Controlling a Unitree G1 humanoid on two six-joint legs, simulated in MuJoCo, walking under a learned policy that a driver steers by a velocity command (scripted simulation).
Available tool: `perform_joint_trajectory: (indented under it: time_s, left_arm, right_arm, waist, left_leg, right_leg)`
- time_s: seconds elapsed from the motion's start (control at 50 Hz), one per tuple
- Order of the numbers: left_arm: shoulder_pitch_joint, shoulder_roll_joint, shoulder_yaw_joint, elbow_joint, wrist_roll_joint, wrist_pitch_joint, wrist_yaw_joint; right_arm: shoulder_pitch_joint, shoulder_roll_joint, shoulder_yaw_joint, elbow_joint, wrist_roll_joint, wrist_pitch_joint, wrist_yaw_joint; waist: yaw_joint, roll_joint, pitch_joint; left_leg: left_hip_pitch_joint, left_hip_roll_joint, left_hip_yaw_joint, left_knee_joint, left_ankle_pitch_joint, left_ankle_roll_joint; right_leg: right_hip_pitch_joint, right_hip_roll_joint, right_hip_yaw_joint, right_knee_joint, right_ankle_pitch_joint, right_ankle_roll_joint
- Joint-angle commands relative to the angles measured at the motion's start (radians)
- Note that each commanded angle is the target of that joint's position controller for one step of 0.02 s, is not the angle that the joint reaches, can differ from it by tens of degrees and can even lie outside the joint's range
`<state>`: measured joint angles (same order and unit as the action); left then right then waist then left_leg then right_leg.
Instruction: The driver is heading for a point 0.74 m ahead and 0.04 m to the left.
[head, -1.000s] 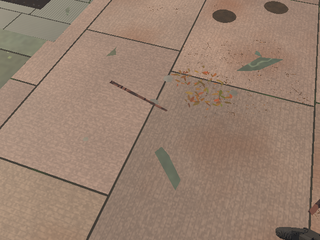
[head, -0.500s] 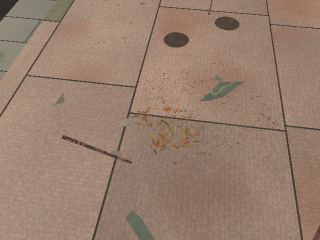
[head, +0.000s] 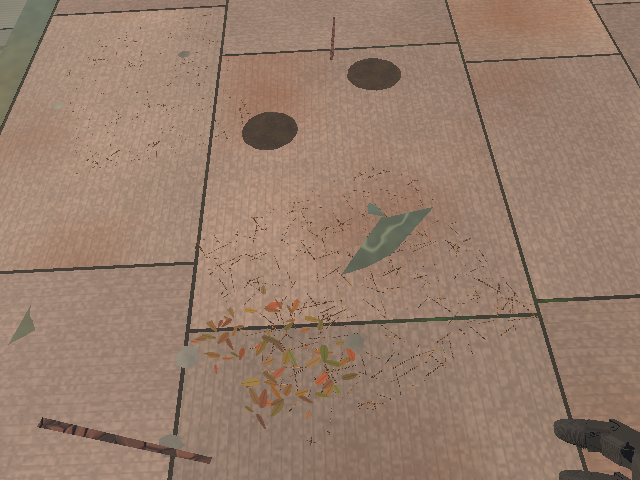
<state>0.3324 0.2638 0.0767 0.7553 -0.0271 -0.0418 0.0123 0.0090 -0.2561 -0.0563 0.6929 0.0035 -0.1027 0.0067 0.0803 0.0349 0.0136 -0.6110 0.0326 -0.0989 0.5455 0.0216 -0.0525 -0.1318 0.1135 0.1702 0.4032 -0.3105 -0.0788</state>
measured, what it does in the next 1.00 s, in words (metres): walks ahead: left foot, then right foot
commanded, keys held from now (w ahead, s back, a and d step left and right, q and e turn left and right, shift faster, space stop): w+e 0.16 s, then w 0.22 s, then w+q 0.62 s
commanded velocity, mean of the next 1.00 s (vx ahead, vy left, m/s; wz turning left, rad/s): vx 0.50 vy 0.00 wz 0.01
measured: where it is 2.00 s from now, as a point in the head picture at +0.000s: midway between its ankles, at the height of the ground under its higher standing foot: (385, 364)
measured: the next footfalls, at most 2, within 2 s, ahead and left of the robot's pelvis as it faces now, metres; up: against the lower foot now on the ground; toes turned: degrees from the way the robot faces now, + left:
left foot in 0.08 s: +0.23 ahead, +0.13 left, +0.00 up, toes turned -7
right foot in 0.56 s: +0.42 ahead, -0.17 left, +0.00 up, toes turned -9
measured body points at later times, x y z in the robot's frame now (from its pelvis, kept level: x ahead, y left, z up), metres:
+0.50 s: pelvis +0.26 +0.00 +0.00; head +0.29 -0.01 +0.45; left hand +0.54 +0.17 -0.07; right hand +0.20 -0.28 -0.13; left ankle +0.19 +0.14 -0.74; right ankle +0.38 -0.17 -0.71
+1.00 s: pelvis +0.51 -0.04 -0.01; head +0.54 -0.03 +0.44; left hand +0.52 +0.25 -0.14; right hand +0.74 -0.27 -0.10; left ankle +0.67 +0.10 -0.71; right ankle +0.39 -0.17 -0.74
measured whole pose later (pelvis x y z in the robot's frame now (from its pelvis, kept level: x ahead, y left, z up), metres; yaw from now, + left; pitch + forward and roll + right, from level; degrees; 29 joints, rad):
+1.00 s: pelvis +0.51 -0.04 -0.01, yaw +5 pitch +2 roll -3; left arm 0.34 0.28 0.09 0.84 -0.01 -0.07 0.01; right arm 0.09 -0.26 -0.05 0.71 0.02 -0.02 0.05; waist 0.07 0.04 0.02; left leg -0.65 0.09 0.01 0.69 -0.05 0.04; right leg 0.07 -0.01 -0.25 0.26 -0.35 0.03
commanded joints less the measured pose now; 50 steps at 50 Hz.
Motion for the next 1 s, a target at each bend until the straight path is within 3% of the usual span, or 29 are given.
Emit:
perform_joint_trajectory:
  time_s: [0.02, 0.06, 0.08, 0.1, 0.12, 0.14, 0.16, 0.18, 0.2, 0.24, 0.3, 0.36, 0.44, 0.48, 0.52, 0.54, 0.56, 0.58, 0.6, 0.62, 0.66, 0.68, 0.74, 0.82, 0.88, 0.96, 1.0]
  left_arm:
    - [0.020, 0.154, 0.043, -0.051, 0.000, -0.001, 0.010]
    - [-0.014, 0.134, 0.038, -0.070, 0.004, 0.001, 0.010]
    - [-0.032, 0.085, 0.021, -0.090, 0.012, -0.004, 0.004]
    - [0.078, 0.022, 0.003, -0.110, 0.009, -0.010, 0.006]
    - [0.133, 0.067, -0.001, -0.119, -0.012, -0.016, 0.006]
    - [0.071, 0.154, 0.020, -0.104, -0.015, -0.012, 0.006]
    - [-0.021, 0.172, 0.026, -0.120, -0.002, -0.004, 0.004]
    - [-0.070, 0.151, 0.025, -0.135, 0.012, -0.003, 0.002]
    - [-0.083, 0.129, 0.025, -0.142, 0.015, -0.003, -0.002]
    - [-0.052, 0.080, 0.015, -0.137, 0.004, 0.000, -0.009]
    - [-0.105, 0.056, 0.002, -0.153, 0.016, -0.001, -0.011]
    - [-0.189, 0.037, -0.015, -0.164, 0.020, -0.013, -0.024]
    - [-0.324, 0.038, -0.021, -0.199, 0.011, -0.030, -0.039]
    - [-0.348, 0.058, -0.014, -0.213, 0.006, -0.039, -0.046]
    - [-0.281, 0.088, 0.001, -0.199, 0.008, -0.047, -0.047]
    - [-0.178, 0.123, 0.021, -0.166, 0.015, -0.048, -0.039]
    - [-0.023, 0.178, 0.045, -0.136, 0.029, -0.048, -0.027]
    - [0.106, 0.283, 0.068, -0.126, 0.054, -0.038, -0.013]
    - [0.141, 0.242, 0.056, -0.112, 0.048, -0.034, -0.017]
    - [0.088, 0.179, 0.036, -0.108, 0.037, -0.033, -0.019]
    - [-0.043, 0.099, 0.008, -0.105, 0.028, -0.039, -0.024]
    - [-0.090, 0.074, 0.002, -0.102, 0.032, -0.048, -0.027]
    - [-0.133, 0.078, 0.012, -0.076, 0.041, -0.071, -0.024]
    - [-0.107, 0.111, 0.026, -0.034, 0.044, -0.073, -0.007]
    - [-0.079, 0.145, 0.036, -0.013, 0.036, -0.066, 0.003]
    - [-0.030, 0.180, 0.051, 0.022, 0.014, -0.044, 0.005]
    - [-0.031, 0.203, 0.058, 0.031, 0.005, -0.030, 0.006]
  right_arm:
    - [-0.069, -0.115, -0.034, -0.089, 0.008, -0.032, 0.012]
    - [0.060, -0.142, -0.052, -0.059, 0.004, -0.043, 0.008]
    - [0.194, -0.183, -0.067, -0.043, -0.015, -0.048, 0.002]
    - [0.332, -0.265, -0.086, -0.028, -0.033, -0.042, -0.006]
    - [0.370, -0.250, -0.085, 0.000, -0.011, -0.031, 0.003]
    - [0.313, -0.157, -0.062, -0.024, -0.001, -0.024, -0.001]
    - [0.265, -0.122, -0.049, -0.030, -0.004, -0.012, -0.007]
    - [0.231, -0.105, -0.040, -0.022, -0.011, -0.006, -0.006]
    - [0.213, -0.087, -0.031, -0.012, -0.016, -0.005, -0.004]
    - [0.212, -0.080, -0.028, 0.009, -0.014, -0.012, 0.001]
    - [0.230, -0.125, -0.040, 0.043, -0.005, -0.021, 0.003]
    - [0.240, -0.154, -0.044, 0.066, 0.007, -0.010, 0.000]
    - [0.327, -0.186, -0.046, 0.107, 0.027, 0.010, 0.002]
    - [0.349, -0.203, -0.049, 0.120, 0.033, 0.021, 0.002]
    - [0.337, -0.218, -0.051, 0.129, 0.037, 0.033, -0.002]
    - [0.338, -0.202, -0.044, 0.131, 0.036, 0.034, -0.004]
    - [0.330, -0.157, -0.026, 0.121, 0.024, 0.029, -0.003]
    - [0.391, -0.049, 0.008, 0.084, 0.001, 0.014, -0.001]
    - [0.414, -0.078, 0.005, 0.090, 0.023, 0.001, -0.002]
    - [0.357, -0.159, -0.022, 0.084, 0.045, 0.002, -0.002]
    - [0.273, -0.146, -0.025, 0.068, 0.032, 0.018, -0.006]
    - [0.279, -0.136, -0.030, 0.070, 0.024, 0.032, -0.009]
    - [0.293, -0.083, -0.025, 0.069, 0.026, 0.064, -0.008]
    - [0.209, -0.065, -0.020, 0.034, 0.018, 0.069, 0.003]
    - [0.103, -0.049, -0.008, -0.001, 0.015, 0.066, 0.025]
    - [0.004, -0.063, -0.007, -0.056, 0.017, 0.070, 0.046]
    - [0.002, -0.082, -0.016, -0.075, 0.015, 0.072, 0.053]
  waist:
    - [-0.025, -0.149, -0.035]
    - [-0.099, -0.162, -0.080]
    - [-0.164, -0.114, -0.189]
    - [-0.154, 0.110, -0.343]
    - [-0.138, 0.319, -0.377]
    - [-0.160, 0.168, -0.237]
    - [-0.164, 0.082, -0.134]
    - [-0.145, 0.038, -0.065]
    - [-0.121, 0.045, -0.027]
    - [-0.092, 0.077, -0.018]
    - [-0.087, 0.047, -0.012]
    - [-0.107, 0.032, -0.011]
    - [-0.159, 0.037, 0.017]
    - [-0.154, 0.053, 0.025]
    - [-0.095, 0.064, -0.002]
    - [-0.043, 0.052, -0.062]
    - [0.032, 0.023, -0.174]
    - [0.042, -0.208, -0.340]
    - [0.049, -0.300, -0.426]
    - [0.043, -0.212, -0.273]
    - [-0.015, -0.157, -0.102]
    - [-0.049, -0.172, -0.056]
    - [-0.096, -0.141, -0.015]
    - [-0.086, -0.097, 0.012]
    - [-0.048, -0.084, 0.044]
    - [-0.020, -0.078, 0.079]
    - [-0.036, -0.094, 0.065]
  left_leg:
    - [0.131, -0.038, 0.016, -0.060, -0.050, 0.027]
    - [0.315, -0.042, 0.039, -0.117, -0.071, 0.072]
    - [0.548, 0.067, -0.048, -0.087, -0.082, 0.128]
    - [0.915, 0.297, -0.394, -0.105, -0.160, 0.260]
    - [0.990, 0.416, -0.735, -0.205, -0.421, 0.350]
    - [0.877, 0.375, -0.630, -0.237, -0.549, 0.309]
    - [0.742, 0.328, -0.464, -0.244, -0.489, 0.263]
    - [0.611, 0.277, -0.358, -0.271, -0.379, 0.247]
    - [0.529, 0.238, -0.279, -0.297, -0.296, 0.238]
    - [0.452, 0.200, -0.180, -0.341, -0.205, 0.242]
    - [0.458, 0.210, -0.098, -0.377, -0.058, 0.275]
    - [0.465, 0.186, -0.008, -0.387, 0.008, 0.262]
    - [0.473, 0.181, 0.006, -0.362, -0.007, 0.246]
    - [0.511, 0.207, -0.030, -0.325, -0.007, 0.237]
    - [0.518, 0.211, -0.042, -0.246, 0.054, 0.210]
    - [0.487, 0.172, -0.012, -0.130, 0.166, 0.185]
    - [0.369, 0.115, 0.034, 0.086, 0.111, 0.144]
    - [0.013, -0.010, 0.116, 0.477, -0.294, 0.067]
    - [-0.124, -0.043, 0.006, 0.670, -0.613, 0.057]
    - [-0.205, 0.009, -0.019, 0.752, -0.555, 0.062]
    - [-0.180, 0.076, 0.016, 0.700, -0.402, 0.064]
    - [-0.129, 0.100, 0.004, 0.658, -0.349, 0.060]
    - [-0.072, 0.106, -0.002, 0.620, -0.253, 0.043]
    - [-0.111, 0.100, -0.003, 0.430, -0.077, 0.035]
    - [-0.074, 0.088, 0.054, 0.261, 0.022, 0.050]
    - [-0.089, 0.076, 0.100, 0.143, -0.051, 0.093]
    - [-0.040, 0.040, 0.147, 0.115, -0.148, 0.126]
  right_leg:
    - [-0.011, -0.246, 0.238, -0.014, 0.232, -0.124]
    - [-0.027, -0.205, 0.240, 0.099, 0.309, -0.088]
    - [-0.116, -0.153, 0.181, 0.305, 0.284, -0.052]
    - [-0.405, -0.017, 0.045, 0.644, -0.035, 0.021]
    - [-0.632, -0.036, 0.012, 0.848, -0.300, 0.046]
    - [-0.698, -0.097, 0.027, 0.935, -0.212, 0.057]
    - [-0.692, -0.132, -0.016, 0.939, -0.125, 0.062]
    - [-0.658, -0.157, -0.031, 0.896, -0.068, 0.061]
    - [-0.621, -0.181, -0.029, 0.848, -0.032, 0.058]
    - [-0.554, -0.193, -0.048, 0.781, -0.013, 0.057]
    - [-0.579, -0.204, -0.065, 0.633, 0.060, 0.071]
    - [-0.536, -0.215, -0.113, 0.432, 0.212, 0.077]
    - [-0.439, -0.175, -0.162, 0.232, 0.278, 0.082]
    - [-0.410, -0.157, -0.160, 0.166, 0.235, 0.068]
    - [-0.279, -0.132, -0.172, 0.084, 0.221, 0.044]
    - [-0.109, -0.112, -0.186, 0.054, 0.223, 0.021]
    - [0.141, -0.196, -0.112, 0.082, 0.250, -0.022]
    - [0.520, -0.481, 0.245, 0.086, 0.240, -0.141]
    - [0.526, -0.561, 0.517, -0.041, 0.096, -0.221]
    - [0.413, -0.522, 0.396, -0.067, 0.020, -0.187]
    - [0.164, -0.433, 0.172, -0.140, 0.043, -0.135]
    - [0.068, -0.402, 0.095, -0.183, 0.096, -0.118]
    - [-0.032, -0.388, -0.051, -0.255, 0.258, -0.116]
    - [0.003, -0.376, -0.199, -0.268, 0.362, -0.104]
    - [0.021, -0.376, -0.277, -0.276, 0.353, -0.085]
    - [0.142, -0.413, -0.323, -0.236, 0.376, -0.063]
    - [0.192, -0.421, -0.350, -0.156, 0.571, -0.044]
